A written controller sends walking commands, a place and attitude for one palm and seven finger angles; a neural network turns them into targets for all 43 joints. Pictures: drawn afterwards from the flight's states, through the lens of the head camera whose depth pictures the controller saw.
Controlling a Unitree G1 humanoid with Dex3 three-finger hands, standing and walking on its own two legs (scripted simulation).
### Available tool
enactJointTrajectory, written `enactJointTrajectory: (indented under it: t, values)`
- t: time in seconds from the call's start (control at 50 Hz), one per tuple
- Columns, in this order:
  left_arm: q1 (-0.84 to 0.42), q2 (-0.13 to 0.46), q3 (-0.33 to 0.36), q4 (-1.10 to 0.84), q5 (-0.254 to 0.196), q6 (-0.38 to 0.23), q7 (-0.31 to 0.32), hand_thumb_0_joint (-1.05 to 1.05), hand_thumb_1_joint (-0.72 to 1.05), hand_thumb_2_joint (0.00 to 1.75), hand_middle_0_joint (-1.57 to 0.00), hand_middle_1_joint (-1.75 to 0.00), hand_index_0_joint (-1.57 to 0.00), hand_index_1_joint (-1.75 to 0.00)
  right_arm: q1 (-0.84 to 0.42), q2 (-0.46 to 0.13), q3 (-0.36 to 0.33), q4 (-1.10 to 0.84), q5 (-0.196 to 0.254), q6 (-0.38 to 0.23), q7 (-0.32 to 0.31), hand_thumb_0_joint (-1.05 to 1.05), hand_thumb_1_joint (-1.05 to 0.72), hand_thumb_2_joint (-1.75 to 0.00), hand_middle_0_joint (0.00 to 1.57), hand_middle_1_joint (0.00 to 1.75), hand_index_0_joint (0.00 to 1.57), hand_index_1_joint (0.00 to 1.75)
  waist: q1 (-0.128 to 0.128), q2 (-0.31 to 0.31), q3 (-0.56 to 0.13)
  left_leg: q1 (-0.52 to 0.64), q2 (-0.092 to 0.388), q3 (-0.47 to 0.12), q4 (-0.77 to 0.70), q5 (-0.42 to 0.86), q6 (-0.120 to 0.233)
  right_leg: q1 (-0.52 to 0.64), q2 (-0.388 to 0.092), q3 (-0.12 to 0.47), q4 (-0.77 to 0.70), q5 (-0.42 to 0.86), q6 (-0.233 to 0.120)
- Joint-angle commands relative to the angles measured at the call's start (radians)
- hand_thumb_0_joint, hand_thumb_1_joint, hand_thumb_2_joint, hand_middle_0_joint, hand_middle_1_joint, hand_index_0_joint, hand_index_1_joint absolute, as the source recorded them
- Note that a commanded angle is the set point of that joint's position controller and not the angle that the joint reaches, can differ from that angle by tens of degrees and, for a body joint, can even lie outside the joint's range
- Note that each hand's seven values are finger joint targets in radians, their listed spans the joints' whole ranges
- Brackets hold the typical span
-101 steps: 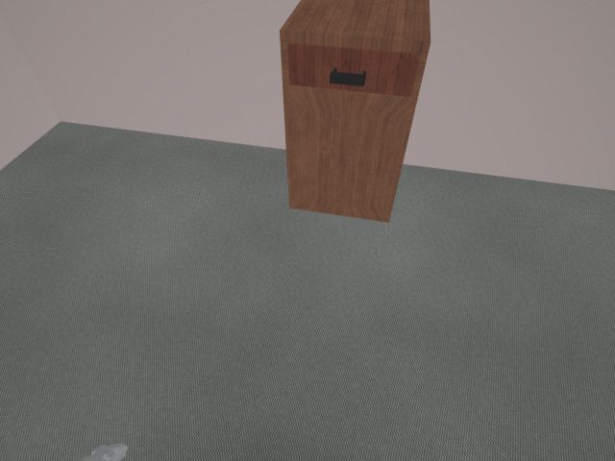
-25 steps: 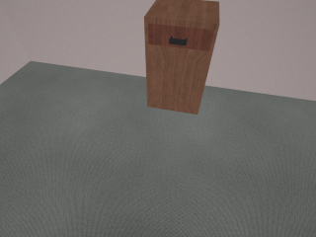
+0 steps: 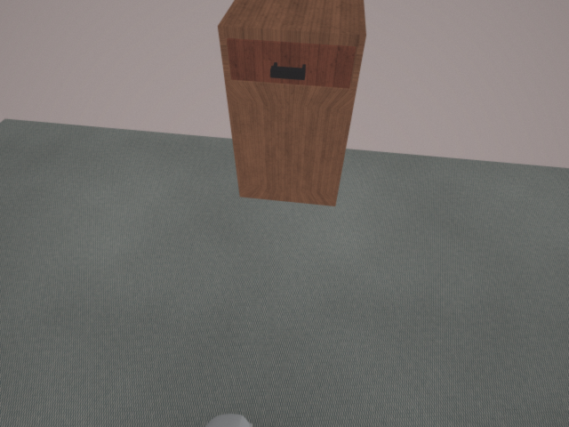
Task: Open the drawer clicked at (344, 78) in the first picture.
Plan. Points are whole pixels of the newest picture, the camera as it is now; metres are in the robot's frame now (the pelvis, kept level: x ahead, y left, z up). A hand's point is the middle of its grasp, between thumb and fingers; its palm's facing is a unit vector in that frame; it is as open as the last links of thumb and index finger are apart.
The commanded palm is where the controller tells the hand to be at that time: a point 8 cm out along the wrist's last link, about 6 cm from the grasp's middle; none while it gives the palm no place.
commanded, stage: walk to a spot facing it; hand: left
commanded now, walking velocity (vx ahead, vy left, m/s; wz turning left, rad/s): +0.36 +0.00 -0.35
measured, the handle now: (288, 69) +1.17 +0.12 -0.08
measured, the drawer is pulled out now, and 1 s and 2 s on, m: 0.00 0.00 0.00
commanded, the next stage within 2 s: turn to face it in 0.66 s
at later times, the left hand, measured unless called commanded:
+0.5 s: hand (185, 311) +0.33 +0.23 -0.14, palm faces -0.22 -0.95 -0.23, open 7.4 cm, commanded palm none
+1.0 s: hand (271, 247) +0.51 +0.09 -0.16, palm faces -0.41 -0.89 -0.18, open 7.2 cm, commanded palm none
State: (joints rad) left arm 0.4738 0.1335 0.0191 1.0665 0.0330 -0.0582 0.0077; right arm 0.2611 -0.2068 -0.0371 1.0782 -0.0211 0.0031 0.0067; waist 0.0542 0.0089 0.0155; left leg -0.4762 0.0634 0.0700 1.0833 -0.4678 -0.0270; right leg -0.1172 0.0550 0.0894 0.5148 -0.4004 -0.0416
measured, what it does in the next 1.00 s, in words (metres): walks ahead, turning right: left foot, then right foot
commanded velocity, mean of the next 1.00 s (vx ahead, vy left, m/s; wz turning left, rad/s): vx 0.22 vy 0.00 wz -0.23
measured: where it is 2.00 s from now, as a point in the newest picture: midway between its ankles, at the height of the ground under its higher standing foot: (313, 393)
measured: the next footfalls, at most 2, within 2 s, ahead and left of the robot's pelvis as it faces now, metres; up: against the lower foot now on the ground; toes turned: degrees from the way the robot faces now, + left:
left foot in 0.18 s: +0.22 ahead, +0.15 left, +0.00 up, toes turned +1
right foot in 0.70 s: +0.33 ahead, -0.15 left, +0.00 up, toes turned -31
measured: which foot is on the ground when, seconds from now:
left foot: up 0.00-0.16, down 0.18-0.70, up 0.72-1.00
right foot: down 0.00-0.20, up 0.22-0.68, down 0.70-1.00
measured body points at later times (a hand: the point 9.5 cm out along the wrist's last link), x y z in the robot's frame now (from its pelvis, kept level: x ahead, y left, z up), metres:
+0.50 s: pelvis +0.18 +0.05 +0.01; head +0.19 +0.05 +0.46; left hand +0.34 +0.28 -0.13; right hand +0.13 -0.20 -0.14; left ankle +0.18 +0.15 -0.73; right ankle +0.22 -0.09 -0.66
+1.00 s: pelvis +0.35 -0.03 +0.00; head +0.36 -0.03 +0.45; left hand +0.53 +0.14 -0.15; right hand +0.28 -0.26 -0.14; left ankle +0.46 +0.05 -0.71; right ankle +0.30 -0.13 -0.73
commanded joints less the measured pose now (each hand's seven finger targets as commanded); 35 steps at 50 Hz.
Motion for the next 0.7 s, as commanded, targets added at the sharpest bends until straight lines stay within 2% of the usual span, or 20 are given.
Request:
enactJointTrajectory:
  t: [0.0, 0.08, 0.12, 0.14, 0.16, 0.18, 0.2, 0.22, 0.24, 0.26, 0.3, 0.32, 0.4, 0.44, 0.56, 0.58, 0.62, 0.64, 0.66, 0.68]
  values:
    - [0.049, 0.197, 0.046, -0.016, -0.001, -0.012, 0.021, 0.00, 0.90, 0.90, -0.20, -0.30, -0.20, -0.30, -0.206, -0.043, -0.018, -0.187, 0.011, -0.051, 0.014, 0.00, -0.90, -0.90, 0.20, 0.30, 0.20, 0.30, -0.026, -0.132, 0.107, -0.166, 0.034, -0.014, -0.122, 0.143, -0.009, -0.019, -0.264, 0.281, -0.269, 0.408, -0.168]
    - [-0.002, 0.215, 0.061, -0.017, -0.004, -0.010, 0.019, 0.00, 0.90, 0.90, -0.20, -0.30, -0.20, -0.30, -0.164, -0.034, -0.021, -0.192, 0.019, -0.064, 0.019, 0.00, -0.90, -0.90, 0.20, 0.30, 0.20, 0.30, -0.057, -0.159, 0.082, 0.115, -0.016, 0.035, -0.372, 0.250, 0.008, -0.114, -0.209, 0.191, -0.239, 0.423, -0.108]
    - [-0.021, 0.208, 0.070, -0.016, -0.012, -0.010, 0.015, 0.00, 0.90, 0.90, -0.20, -0.30, -0.20, -0.30, 0.022, -0.073, -0.033, -0.133, 0.013, -0.075, -0.003, 0.00, -0.90, -0.90, 0.20, 0.30, 0.20, 0.30, -0.136, -0.103, -0.001, 0.389, -0.045, 0.041, -0.518, 0.315, 0.020, -0.149, -0.148, 0.140, -0.022, 0.562, -0.074]
    - [0.009, 0.170, 0.067, -0.020, -0.018, -0.008, 0.010, 0.00, 0.90, 0.90, -0.20, -0.30, -0.20, -0.30, 0.159, -0.136, -0.048, -0.094, 0.006, -0.079, -0.021, 0.00, -0.90, -0.90, 0.20, 0.30, 0.20, 0.30, -0.177, -0.004, -0.109, 0.621, 0.047, -0.045, -0.546, 0.294, 0.042, -0.246, -0.107, 0.113, 0.192, 0.486, -0.053]
    - [0.045, 0.113, 0.066, -0.037, -0.026, -0.003, -0.003, 0.00, 0.90, 0.90, -0.20, -0.30, -0.20, -0.30, 0.282, -0.251, -0.077, -0.076, -0.009, -0.081, -0.027, 0.00, -0.90, -0.90, 0.20, 0.30, 0.20, 0.30, -0.202, 0.268, -0.225, 0.757, 0.328, -0.397, -0.633, 0.232, 0.132, -0.397, 0.010, -0.026, 0.541, 0.022, -0.006]
    - [0.006, 0.095, 0.062, -0.075, -0.022, -0.011, -0.007, 0.00, 0.90, 0.90, -0.20, -0.30, -0.20, -0.30, 0.285, -0.264, -0.070, -0.083, -0.005, -0.073, -0.026, 0.00, -0.90, -0.90, 0.20, 0.30, 0.20, 0.30, -0.181, 0.259, -0.175, 0.654, 0.449, -0.583, -0.798, 0.112, 0.203, -0.482, 0.012, -0.037, 0.735, -0.163, -0.005]
    - [-0.043, 0.102, 0.058, -0.078, -0.014, -0.002, -0.003, 0.00, 0.90, 0.90, -0.20, -0.30, -0.20, -0.30, 0.178, -0.211, -0.060, -0.097, 0.000, -0.074, -0.027, 0.00, -0.90, -0.90, 0.20, 0.30, 0.20, 0.30, -0.154, 0.205, -0.092, 0.503, 0.457, -0.550, -0.868, -0.087, 0.205, -0.530, -0.052, -0.030, 0.844, -0.119, -0.009]
    - [-0.108, 0.100, 0.062, -0.089, -0.006, 0.008, -0.013, 0.00, 0.90, 0.90, -0.20, -0.30, -0.20, -0.30, 0.091, -0.149, -0.047, -0.121, 0.000, -0.075, -0.027, 0.00, -0.90, -0.90, 0.20, 0.30, 0.20, 0.30, -0.126, 0.172, 0.041, 0.341, 0.409, -0.480, -0.899, -0.159, 0.190, -0.561, -0.105, -0.043, 0.870, -0.036, -0.005]
    - [-0.115, 0.098, 0.067, -0.087, 0.003, 0.021, -0.026, 0.00, 0.90, 0.90, -0.20, -0.30, -0.20, -0.30, 0.039, -0.092, -0.032, -0.127, -0.004, -0.078, -0.026, 0.00, -0.90, -0.90, 0.20, 0.30, 0.20, 0.30, -0.087, 0.144, 0.104, 0.230, 0.359, -0.373, -0.912, -0.135, 0.157, -0.539, -0.137, -0.049, 0.849, 0.029, -0.002]
    - [-0.089, 0.087, 0.066, -0.082, 0.004, 0.035, -0.033, 0.00, 0.90, 0.90, -0.20, -0.30, -0.20, -0.30, 0.005, -0.069, -0.026, -0.127, -0.004, -0.083, -0.028, 0.00, -0.90, -0.90, 0.20, 0.30, 0.20, 0.30, -0.050, 0.127, 0.109, 0.166, 0.339, -0.283, -0.908, -0.098, 0.144, -0.502, -0.153, -0.058, 0.817, 0.050, 0.003]
    - [-0.072, 0.066, 0.068, -0.089, 0.006, 0.059, -0.041, 0.00, 0.90, 0.90, -0.20, -0.30, -0.20, -0.30, -0.006, -0.062, -0.028, -0.124, -0.006, -0.095, -0.031, 0.00, -0.90, -0.90, 0.20, 0.30, 0.20, 0.30, -0.023, 0.114, 0.067, 0.134, 0.297, -0.131, -0.907, 0.018, 0.136, -0.461, -0.164, -0.079, 0.763, 0.113, 0.017]
    - [-0.078, 0.065, 0.070, -0.100, 0.005, 0.067, -0.044, 0.00, 0.90, 0.90, -0.20, -0.30, -0.20, -0.30, -0.010, -0.069, -0.031, -0.122, -0.004, -0.099, -0.031, 0.00, -0.90, -0.90, 0.20, 0.30, 0.20, 0.30, -0.015, 0.110, 0.058, 0.152, 0.293, -0.086, -0.914, 0.050, 0.141, -0.476, -0.171, -0.086, 0.734, 0.140, 0.024]
    - [-0.208, 0.075, 0.077, -0.169, 0.007, 0.075, -0.057, 0.00, 0.90, 0.90, -0.20, -0.30, -0.20, -0.30, 0.038, -0.092, -0.047, -0.118, -0.006, -0.105, -0.030, 0.00, -0.90, -0.90, 0.20, 0.30, 0.20, 0.30, -0.034, 0.056, 0.072, 0.273, 0.310, -0.015, -0.932, 0.152, 0.167, -0.555, -0.200, -0.100, 0.548, 0.217, 0.047]
    - [-0.294, 0.088, 0.073, -0.201, 0.008, 0.075, -0.063, 0.00, 0.90, 0.90, -0.20, -0.30, -0.20, -0.30, 0.070, -0.109, -0.049, -0.111, -0.006, -0.101, -0.026, 0.00, -0.90, -0.90, 0.20, 0.30, 0.20, 0.30, -0.062, 0.054, 0.078, 0.325, 0.310, 0.030, -0.923, 0.189, 0.165, -0.554, -0.205, -0.121, 0.432, 0.229, 0.054]
    - [-0.466, 0.097, 0.061, -0.265, 0.004, 0.062, -0.065, 0.00, 0.90, 0.90, -0.20, -0.30, -0.20, -0.30, 0.151, -0.140, -0.049, -0.088, -0.015, -0.084, -0.017, 0.00, -0.90, -0.90, 0.20, 0.30, 0.20, 0.30, -0.113, 0.062, 0.086, 0.438, 0.318, 0.134, -0.825, 0.459, 0.138, -0.466, -0.146, -0.199, 0.201, 0.192, 0.031]
    - [-0.464, 0.101, 0.060, -0.269, 0.004, 0.059, -0.065, 0.00, 0.90, 0.90, -0.20, -0.30, -0.20, -0.30, 0.153, -0.152, -0.049, -0.088, -0.016, -0.081, -0.017, 0.00, -0.90, -0.90, 0.20, 0.30, 0.20, 0.30, -0.108, 0.076, 0.076, 0.463, 0.318, 0.158, -0.783, 0.543, 0.127, -0.436, -0.131, -0.212, 0.169, 0.165, 0.020]
    - [-0.367, 0.131, 0.065, -0.243, 0.004, 0.047, -0.063, 0.00, 0.90, 0.90, -0.20, -0.30, -0.20, -0.30, 0.138, -0.179, -0.051, -0.099, -0.012, -0.074, -0.016, 0.00, -0.90, -0.90, 0.20, 0.30, 0.20, 0.30, -0.056, 0.084, 0.001, 0.476, 0.294, 0.225, -0.572, 0.821, 0.099, -0.255, -0.067, -0.267, 0.083, 0.120, -0.012]
    - [-0.224, 0.169, 0.074, -0.198, 0.005, 0.034, -0.058, 0.00, 0.90, 0.90, -0.20, -0.30, -0.20, -0.30, 0.126, -0.186, -0.047, -0.110, -0.006, -0.071, -0.012, 0.00, -0.90, -0.90, 0.20, 0.30, 0.20, 0.30, 0.016, 0.040, -0.087, 0.393, 0.253, 0.266, -0.345, 0.882, 0.061, -0.015, -0.024, -0.295, 0.005, 0.189, -0.032]
    - [-0.081, 0.288, 0.101, -0.163, 0.007, 0.021, -0.044, 0.00, 0.90, 0.90, -0.20, -0.30, -0.20, -0.30, 0.130, -0.144, -0.037, -0.137, 0.009, -0.067, 0.004, 0.00, -0.90, -0.90, 0.20, 0.30, 0.20, 0.30, 0.082, -0.142, -0.199, 0.092, 0.193, 0.285, -0.045, 0.562, 0.010, 0.307, -0.215, -0.047, -0.029, 0.240, -0.100]
    - [0.013, 0.402, 0.125, -0.145, -0.013, 0.020, -0.028, 0.00, 0.90, 0.90, -0.20, -0.30, -0.20, -0.30, 0.084, -0.091, -0.024, -0.196, 0.015, -0.070, -0.003, 0.00, -0.90, -0.90, 0.20, 0.30, 0.20, 0.30, 0.090, -0.283, -0.281, -0.204, 0.036, 0.184, 0.267, -0.131, -0.043, 0.460, -0.493, 0.429, -0.105, 0.553, -0.231]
